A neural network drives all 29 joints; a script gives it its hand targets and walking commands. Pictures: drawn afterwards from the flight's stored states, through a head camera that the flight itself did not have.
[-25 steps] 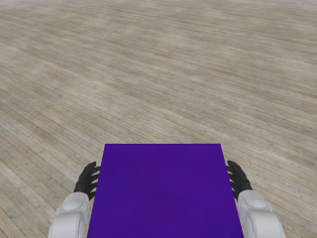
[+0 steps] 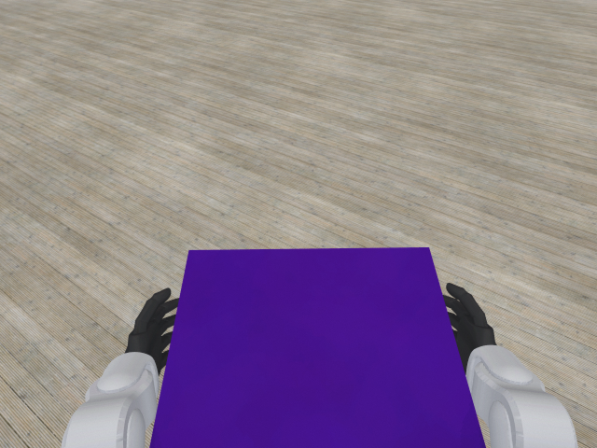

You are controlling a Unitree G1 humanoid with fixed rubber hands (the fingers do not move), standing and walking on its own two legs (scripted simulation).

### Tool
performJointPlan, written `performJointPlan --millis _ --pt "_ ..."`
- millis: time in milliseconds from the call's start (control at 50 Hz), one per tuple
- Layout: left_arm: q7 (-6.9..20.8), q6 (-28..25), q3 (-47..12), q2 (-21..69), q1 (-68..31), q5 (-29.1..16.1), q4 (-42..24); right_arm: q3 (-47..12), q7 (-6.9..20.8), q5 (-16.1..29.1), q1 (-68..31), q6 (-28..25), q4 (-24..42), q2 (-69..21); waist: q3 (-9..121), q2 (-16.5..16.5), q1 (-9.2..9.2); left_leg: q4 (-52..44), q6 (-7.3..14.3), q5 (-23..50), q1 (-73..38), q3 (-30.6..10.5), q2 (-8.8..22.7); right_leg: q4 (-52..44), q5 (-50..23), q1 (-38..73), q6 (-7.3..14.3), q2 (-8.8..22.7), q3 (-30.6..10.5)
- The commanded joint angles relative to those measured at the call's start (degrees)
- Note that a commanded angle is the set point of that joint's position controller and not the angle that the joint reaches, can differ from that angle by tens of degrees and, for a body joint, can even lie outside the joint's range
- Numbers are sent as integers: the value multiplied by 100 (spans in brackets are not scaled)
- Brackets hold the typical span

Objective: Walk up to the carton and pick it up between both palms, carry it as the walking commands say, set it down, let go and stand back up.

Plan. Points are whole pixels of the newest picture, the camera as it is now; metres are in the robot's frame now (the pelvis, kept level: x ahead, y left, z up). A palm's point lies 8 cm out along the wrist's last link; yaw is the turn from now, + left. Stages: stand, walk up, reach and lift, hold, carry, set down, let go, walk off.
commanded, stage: carry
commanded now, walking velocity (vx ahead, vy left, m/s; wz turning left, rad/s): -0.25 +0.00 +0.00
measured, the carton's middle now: (309, 372) +0.25 +0.01 -0.01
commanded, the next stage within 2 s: none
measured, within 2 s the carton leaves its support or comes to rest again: neither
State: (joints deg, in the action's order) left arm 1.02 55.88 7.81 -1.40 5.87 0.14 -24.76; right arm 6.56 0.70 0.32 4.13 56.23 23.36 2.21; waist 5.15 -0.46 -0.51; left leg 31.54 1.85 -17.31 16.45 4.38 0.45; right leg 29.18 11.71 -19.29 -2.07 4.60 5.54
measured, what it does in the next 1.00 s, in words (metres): walks backwards: right foot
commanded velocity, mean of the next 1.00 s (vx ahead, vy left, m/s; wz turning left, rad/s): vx -0.25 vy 0.00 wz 0.00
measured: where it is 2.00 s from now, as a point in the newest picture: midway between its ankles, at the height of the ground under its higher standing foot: outside the picture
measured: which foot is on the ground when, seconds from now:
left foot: down 0.00-0.78, up 0.80-1.00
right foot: down 0.00-0.56, up 0.58-0.74, down 0.76-1.00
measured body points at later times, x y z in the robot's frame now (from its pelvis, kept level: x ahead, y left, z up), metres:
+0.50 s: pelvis -0.08 -0.01 -0.01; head -0.07 -0.01 +0.44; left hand +0.17 +0.18 +0.05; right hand +0.18 -0.20 +0.05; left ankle -0.01 +0.09 -0.73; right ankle +0.03 -0.14 -0.73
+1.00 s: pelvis -0.19 -0.02 +0.00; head -0.17 -0.04 +0.45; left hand +0.07 +0.16 +0.08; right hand +0.07 -0.23 +0.07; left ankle -0.22 +0.10 -0.69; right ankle -0.12 -0.13 -0.73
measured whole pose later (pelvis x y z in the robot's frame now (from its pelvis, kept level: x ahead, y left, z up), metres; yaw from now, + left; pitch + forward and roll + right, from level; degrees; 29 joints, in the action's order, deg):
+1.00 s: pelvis -0.19 -0.02 +0.00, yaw -1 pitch +3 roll +2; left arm 2.1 64.4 13.0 3.4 0.7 2.2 -27.6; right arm 10.7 1.2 0.4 -3.0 65.4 24.4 0.2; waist 2.0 0.2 1.4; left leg 49.7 -1.5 -27.0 23.7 1.8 -1.3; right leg 28.7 8.0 -23.7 1.6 4.2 4.8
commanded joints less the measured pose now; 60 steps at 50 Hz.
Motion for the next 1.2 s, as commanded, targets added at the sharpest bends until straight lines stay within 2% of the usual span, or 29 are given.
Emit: performJointPlan --millis 0,120,260,400,460,500,520,540,580,600,640,700,720,740,760,780,800,820,840,880,1000,1040,1060,1080,1100,1120,1140,1160,1180 --pt "914 584 -3909 3415 -1997 -1467 -916 -3671 810 1299 -1960 714 680 -3460 984 -58 -47 -225 99 2856 -454 -421 973 -167 -1538 439 155 660 -318" --pt "1022 917 -3798 3798 -2821 -1644 -714 -3532 903 1347 -2659 991 590 -3869 498 -89 -65 -632 154 737 201 -624 1010 -94 -536 129 204 489 -259" --pt "1058 1018 -3716 4107 -3038 -1643 -577 -3596 925 1406 -2908 1039 613 -4163 702 -267 -88 -596 268 353 442 -741 1043 225 -385 35 255 367 -212" --pt "1036 984 -3678 4109 -2926 -1588 -665 -3739 916 1516 -2955 978 771 -4306 959 619 -41 244 81 -70 468 -338 533 -670 3 -164 490 941 -960" --pt "1012 968 -3684 4085 -2839 -1521 -736 -3795 943 1581 -2970 955 794 -4336 1033 698 -41 460 66 -67 227 -234 401 -867 537 -435 529 958 -876" --pt "999 965 -3717 4067 -2828 -1485 -778 -3816 971 1606 -2971 949 773 -4328 970 448 -39 192 121 -291 236 -403 494 -719 951 -612 472 765 -649" --pt "993 967 -3745 4061 -2852 -1479 -799 -3816 982 1607 -2958 946 751 -4322 903 149 -38 -211 180 -527 380 -626 645 -475 1075 -618 419 568 -472" --pt "992 969 -3782 4062 -2898 -1491 -823 -3809 989 1596 -2942 943 731 -4308 842 -235 -34 -724 276 -846 576 -957 899 -47 1101 -575 345 308 -254" --pt "1012 968 -3884 4106 -3069 -1583 -896 -3831 990 1570 -2948 946 764 -4347 785 -1194 -7 -1701 686 -1217 1216 -1628 1700 1968 927 -217 229 -242 214" --pt "1038 977 -3939 4225 -3094 -1622 -918 -3856 990 1555 -2920 944 766 -4343 716 -1281 0 -1799 876 -966 1470 -1657 1930 2714 917 -122 236 -279 50" --pt "1047 987 -3930 4229 -3076 -1680 -847 -3871 943 1524 -2901 926 909 -4222 732 -1046 26 -1513 990 193 1036 -1478 1920 3157 1377 -588 260 -282 -211" --pt "1058 1029 -3838 4149 -2839 -1757 -636 -3811 862 1353 -2693 970 799 -4183 1088 -815 -62 -736 624 1772 -95 -1147 1539 980 1179 -590 241 -314 -10" --pt "1071 1017 -3841 4155 -2823 -1794 -591 -3785 855 1298 -2605 973 698 -4179 1179 -850 -67 -612 471 1718 -167 -1116 1457 112 734 -268 198 -336 136" --pt "1087 994 -3865 4197 -2829 -1821 -519 -3763 864 1251 -2550 964 586 -4172 1169 -682 -48 -382 283 1492 97 -1062 1312 -484 433 157 183 -79 -172" --pt "1103 965 -3891 4244 -2813 -1833 -480 -3760 874 1242 -2479 935 514 -4191 1308 -29 -24 88 55 1120 510 -843 1062 -941 -316 695 257 644 -1000" --pt "1090 896 -3851 4150 -2591 -1647 -439 -3849 898 1450 -2670 905 781 -4138 998 1526 -48 848 -253 -326 1152 -11 389 -1225 -1704 530 834 1921 -2208" --pt "1084 885 -3736 4199 -2702 -1693 -576 -3732 876 1440 -2674 893 605 -4222 917 1528 -45 2255 -310 -1210 1149 -133 72 -1140 -2904 114 1271 2136 -2168" --pt "1087 895 -3654 4243 -2754 -1673 -683 -3803 871 1459 -2851 857 672 -4376 976 1051 -29 2897 -273 -1146 1100 -593 -12 -948 -3110 171 1278 1889 -1717" --pt "1089 901 -3673 4249 -2765 -1616 -815 -3913 902 1524 -2987 852 754 -4536 1004 708 -14 3227 -290 -888 1048 -660 -53 -796 -2987 201 1155 1573 -1163" --pt "1057 908 -3654 4115 -2820 -1498 -988 -4003 926 1664 -3119 856 882 -4575 982 851 16 3023 -344 -746 1123 -527 -109 -626 -3069 549 994 1205 -723" --pt "983 996 -3465 3648 -2137 -1332 -832 -3827 801 1640 -2587 975 767 -4079 1358 1296 -43 565 -280 -1037 748 -70 -216 -716 -2937 1637 1133 1335 -1308" --pt "948 996 -3531 3633 -2082 -1310 -788 -3794 830 1625 -2433 969 645 -4023 1456 1064 9 -945 -259 104 26 55 -44 -511 -2545 1478 884 1150 -1099" --pt "926 978 -3596 3666 -2171 -1314 -818 -3807 858 1637 -2445 948 653 -3993 1377 884 -15 -1261 -196 385 -425 -145 229 -342 -2105 992 633 979 -994" --pt "910 955 -3635 3686 -2280 -1335 -848 -3777 896 1638 -2484 929 690 -3946 1298 410 -48 -1374 -115 874 -934 -587 692 -153 -1275 313 362 824 -859" --pt "907 961 -3644 3719 -2317 -1405 -852 -3668 886 1521 -2516 879 658 -3818 1118 -929 -37 -969 310 2807 -820 -1193 1626 109 -66 -440 100 309 -152" --pt "931 951 -3767 3865 -2654 -1518 -975 -3604 914 1495 -2577 876 731 -3996 901 -1356 46 -1093 664 3603 -341 -1312 1937 985 1060 -508 96 56 144" --pt "987 940 -3890 4009 -2956 -1631 -1062 -3626 933 1461 -2593 883 829 -4232 844 -1197 129 -1171 972 4113 -115 -1477 2165 2184 1656 -563 102 -116 14" --pt "1033 929 -3962 4164 -3104 -1706 -1089 -3672 939 1448 -2595 865 914 -4286 740 -866 143 -1198 1130 4051 53 -1314 2191 3065 1859 -643 59 -190 -322" --pt "1045 912 -4011 4234 -3207 -1735 -1145 -3707 944 1465 -2655 855 1001 -4292 694 -772 109 -1108 1109 3852 54 -1061 2065 3509 1710 -765 25 -189 -445"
